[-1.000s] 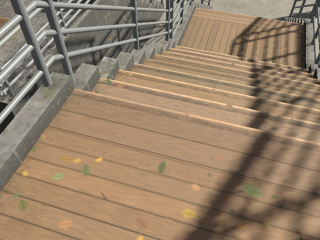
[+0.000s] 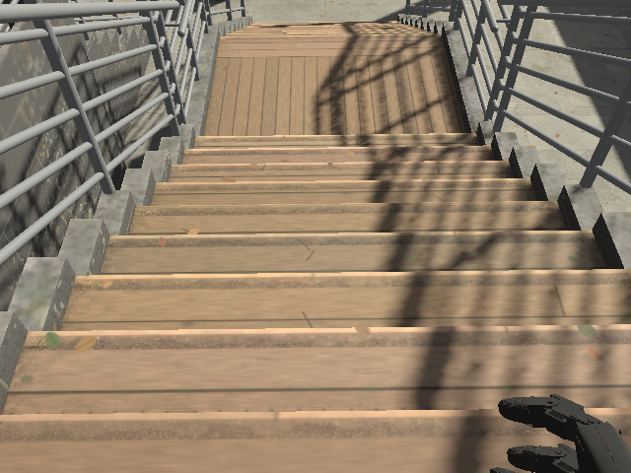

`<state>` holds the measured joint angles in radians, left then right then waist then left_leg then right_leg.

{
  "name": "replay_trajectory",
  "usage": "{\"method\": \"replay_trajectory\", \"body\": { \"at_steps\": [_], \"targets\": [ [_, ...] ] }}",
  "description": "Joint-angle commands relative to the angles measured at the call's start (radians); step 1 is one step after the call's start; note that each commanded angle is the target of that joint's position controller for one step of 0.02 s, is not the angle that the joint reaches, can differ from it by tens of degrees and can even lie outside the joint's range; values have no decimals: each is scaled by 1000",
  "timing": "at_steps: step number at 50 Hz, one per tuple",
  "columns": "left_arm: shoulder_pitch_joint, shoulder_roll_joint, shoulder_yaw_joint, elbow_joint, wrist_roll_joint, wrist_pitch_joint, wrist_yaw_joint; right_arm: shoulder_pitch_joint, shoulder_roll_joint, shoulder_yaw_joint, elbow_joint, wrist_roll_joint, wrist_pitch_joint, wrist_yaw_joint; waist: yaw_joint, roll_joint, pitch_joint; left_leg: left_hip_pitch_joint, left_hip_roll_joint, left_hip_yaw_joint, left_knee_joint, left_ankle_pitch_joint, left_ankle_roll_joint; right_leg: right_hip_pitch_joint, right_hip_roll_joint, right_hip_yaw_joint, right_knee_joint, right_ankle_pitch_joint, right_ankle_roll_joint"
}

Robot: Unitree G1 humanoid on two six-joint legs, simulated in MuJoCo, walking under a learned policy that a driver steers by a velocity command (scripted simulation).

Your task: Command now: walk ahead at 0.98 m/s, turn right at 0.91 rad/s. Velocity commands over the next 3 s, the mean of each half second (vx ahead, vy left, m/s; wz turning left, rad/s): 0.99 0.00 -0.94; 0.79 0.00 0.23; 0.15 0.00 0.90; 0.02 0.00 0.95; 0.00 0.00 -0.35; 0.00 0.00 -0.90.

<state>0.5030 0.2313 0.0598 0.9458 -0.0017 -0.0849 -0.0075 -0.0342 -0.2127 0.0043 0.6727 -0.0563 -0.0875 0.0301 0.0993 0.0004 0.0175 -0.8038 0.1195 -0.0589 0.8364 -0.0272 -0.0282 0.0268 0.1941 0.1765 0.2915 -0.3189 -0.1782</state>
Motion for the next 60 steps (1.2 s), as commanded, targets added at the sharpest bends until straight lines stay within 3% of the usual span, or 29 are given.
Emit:
{"method": "replay_trajectory", "body": {
  "at_steps": [1,4,6,7,8,9,11,14,22,26,28,29,30,32,35,38,41,43,44,45,46,47,48,49,50,52,55,57,60],
  "targets": [
    [23,175,37,-75,-7,-14,7,-113,-79,-6,-106,20,-2,1,-1,-61,63,220,-108,92,-146,116,11,-181,-211,215,-76,729,-64],
    [-41,216,46,-106,-9,-9,19,-10,-131,-21,-107,30,-2,-13,-70,-68,-34,475,-166,63,-300,43,38,-93,-217,222,89,949,-12],
    [-138,291,64,-132,6,-18,8,344,-234,-70,-30,50,-4,-48,-275,-69,-216,883,-142,34,-300,-77,54,-182,-191,218,486,961,19],
    [-164,190,41,-162,14,-29,0,558,-308,-98,8,25,-3,-73,-345,13,-337,1130,26,-121,-264,-388,80,-342,-145,161,815,661,25],
    [-40,16,-2,-205,-41,-23,3,518,-348,-105,1,-23,-6,-70,-200,292,-426,1330,356,-625,-399,-533,161,-659,-43,41,1111,-214,56],
    [-78,113,-2,-230,-28,-11,18,417,-293,-110,-15,-5,1,-55,-190,285,-388,1202,340,-803,-512,-587,189,-756,-105,-25,1184,-102,43],
    [-180,159,12,-220,12,20,5,322,-138,-76,-1,10,-1,-43,-169,48,-140,916,247,-483,-541,-494,181,-762,-201,-65,1139,42,45],
    [-208,86,1,-262,32,70,-29,369,-99,-63,82,24,-23,-35,-103,69,-10,712,178,-204,-587,-240,135,-747,-273,-71,1094,52,56],
    [-498,93,-19,-411,24,86,-79,373,-178,-60,148,55,-64,-41,-62,31,144,528,65,301,-700,168,50,-602,-255,-272,548,437,18],
    [-155,168,25,-264,32,75,-58,350,-265,-70,114,38,-41,-61,91,88,-71,594,103,364,-301,1011,54,-182,-107,-367,713,409,-51],
    [256,276,82,-136,46,74,-4,200,-344,-91,93,56,-16,-48,334,-8,-162,222,33,308,484,648,54,359,-133,-216,533,258,-140],
    [77,293,64,-150,26,65,1,322,-191,-61,93,18,-10,-42,138,-279,-96,-7,-136,232,848,-533,57,358,-265,-59,423,345,-129],
    [-9,255,37,-213,21,47,-4,477,-141,-37,61,39,-16,-41,17,-263,-171,-110,-130,-19,815,-551,86,342,-418,194,373,514,-161],
    [-97,239,40,-194,24,37,6,422,-211,-60,79,20,-1,-30,-65,41,-27,8,-65,-27,592,-398,68,-66,-476,266,94,83,-138],
    [-190,174,17,-175,47,-34,-21,383,-159,-65,70,5,90,-29,-137,61,121,191,-21,-33,379,-193,56,-509,-439,82,187,77,-86],
    [-247,128,5,-106,-6,-90,17,408,-75,-54,85,19,82,42,-211,-1,57,655,-110,90,-32,567,69,-807,-270,-249,305,-213,67],
    [-222,115,3,-96,3,-86,27,506,-55,-50,150,53,81,41,-218,-23,7,839,-214,212,-37,714,76,-747,-272,-369,533,1,108],
    [-211,119,3,-90,0,-48,34,569,-97,-64,174,8,89,2,-239,-32,-17,862,-249,276,-144,587,109,-596,-270,-433,873,303,130],
    [-305,207,-42,-191,157,-59,-8,917,-176,-87,275,-160,49,16,-439,228,241,870,-90,58,-416,208,178,-689,-194,-304,1359,217,335],
    [-389,151,-46,-170,182,-35,-47,1194,-142,-97,435,-119,19,8,-560,295,159,1062,-28,5,-682,458,249,-753,-94,-222,1779,-395,303],
    [-284,21,-75,-207,141,-25,-81,1114,-180,-103,453,-104,-9,10,-376,90,129,1157,-7,-88,-472,455,217,-908,-90,-75,1736,-347,226],
    [-122,-31,-76,-291,81,-39,-109,820,-401,-119,313,-27,-32,25,-115,24,-93,1173,170,-487,-266,1317,378,-911,-95,43,1548,-217,248],
    [-105,142,-29,-323,34,-49,-89,651,-389,-129,264,-51,-48,28,-95,47,-98,1191,193,-508,-168,1399,481,-1108,-89,5,1741,-369,272],
    [-155,176,-34,-344,31,-57,-65,604,-269,-111,241,-63,-53,8,-173,15,-168,1229,182,-459,-157,1151,468,-1224,-133,35,1714,-316,302],
    [-202,185,-35,-365,37,-42,-34,457,-215,-79,163,-41,-63,14,-136,57,-28,1011,150,-591,-216,866,449,-1345,-178,87,1506,-151,333],
    [-355,135,-54,-363,80,-28,-5,464,-50,-4,166,19,-83,-14,-81,-147,60,452,-30,-491,-321,563,290,-946,-270,11,910,144,338],
    [-166,-9,-90,-326,106,6,-40,453,-207,-45,147,-9,-87,-9,31,-2,-16,-48,-253,-337,-151,514,170,-268,-198,-184,929,363,272],
    [-197,102,-53,-308,100,0,-33,647,-166,-42,180,53,-102,-66,-99,-45,-1,320,-288,-345,76,101,97,-561,-200,-73,648,528,282],
    [-600,25,-76,-365,73,2,-53,1116,-49,-46,292,83,-83,-131,-408,50,99,999,-291,-458,330,-109,26,-1163,-209,-47,206,558,243]
  ]
}}
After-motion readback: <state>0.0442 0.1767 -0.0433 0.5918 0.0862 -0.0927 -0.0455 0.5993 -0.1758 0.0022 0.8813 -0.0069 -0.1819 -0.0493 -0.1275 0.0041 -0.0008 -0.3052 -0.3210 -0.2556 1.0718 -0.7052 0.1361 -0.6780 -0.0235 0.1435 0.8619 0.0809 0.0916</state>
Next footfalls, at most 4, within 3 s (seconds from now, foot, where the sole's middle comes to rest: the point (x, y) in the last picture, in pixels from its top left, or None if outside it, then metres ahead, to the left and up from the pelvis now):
0.14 left None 0.36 0.14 -0.77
0.56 right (437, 432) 0.58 -0.16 -0.77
0.90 left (424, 358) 0.84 -0.16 -0.94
1.30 right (500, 315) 1.10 -0.42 -1.11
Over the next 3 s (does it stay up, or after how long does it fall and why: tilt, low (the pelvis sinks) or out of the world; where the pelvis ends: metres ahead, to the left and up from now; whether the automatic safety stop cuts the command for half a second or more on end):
stays up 1.13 -0.31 -0.36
